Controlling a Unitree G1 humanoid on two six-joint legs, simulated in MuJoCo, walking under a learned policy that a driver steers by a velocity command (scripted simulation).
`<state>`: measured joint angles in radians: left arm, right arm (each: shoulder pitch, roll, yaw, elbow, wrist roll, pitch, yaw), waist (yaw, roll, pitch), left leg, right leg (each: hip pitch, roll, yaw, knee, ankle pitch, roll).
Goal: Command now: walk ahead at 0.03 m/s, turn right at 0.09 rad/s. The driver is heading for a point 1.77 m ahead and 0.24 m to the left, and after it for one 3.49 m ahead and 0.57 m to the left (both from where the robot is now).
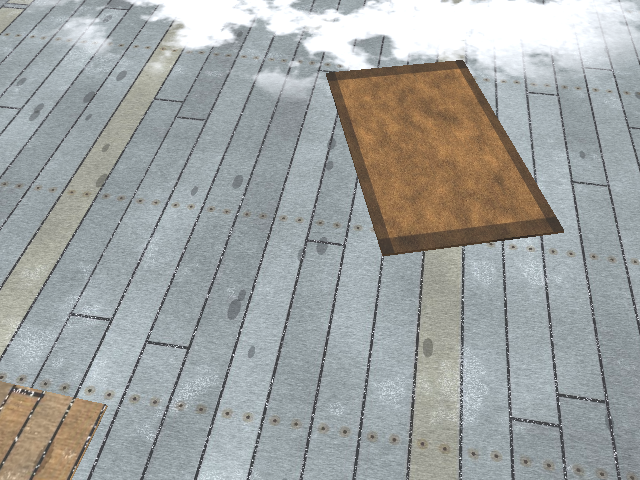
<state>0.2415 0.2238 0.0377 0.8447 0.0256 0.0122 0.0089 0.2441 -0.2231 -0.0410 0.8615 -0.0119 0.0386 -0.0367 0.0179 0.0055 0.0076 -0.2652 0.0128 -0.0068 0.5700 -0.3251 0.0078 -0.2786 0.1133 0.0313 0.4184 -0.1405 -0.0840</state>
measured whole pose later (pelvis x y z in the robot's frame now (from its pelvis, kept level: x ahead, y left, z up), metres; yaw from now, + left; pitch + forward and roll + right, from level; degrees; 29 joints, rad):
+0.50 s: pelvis +0.02 +0.04 +0.01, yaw +0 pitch -2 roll +0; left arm 0.25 0.20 0.01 1.11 0.01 0.00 0.03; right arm 0.26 -0.18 0.00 1.04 -0.01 -0.01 -0.04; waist 0.01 0.00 0.03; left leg -0.09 -0.05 0.01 0.36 -0.24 0.06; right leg -0.17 0.05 0.06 0.35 -0.15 -0.02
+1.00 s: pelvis +0.03 +0.05 +0.01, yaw +0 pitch -1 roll -1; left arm 0.26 0.15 -0.02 1.19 0.00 0.01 0.05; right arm 0.31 -0.15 0.02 1.13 -0.01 -0.02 -0.04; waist 0.00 -0.01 0.02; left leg -0.08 -0.07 0.01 0.35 -0.25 0.08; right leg -0.17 0.03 0.06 0.37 -0.18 0.00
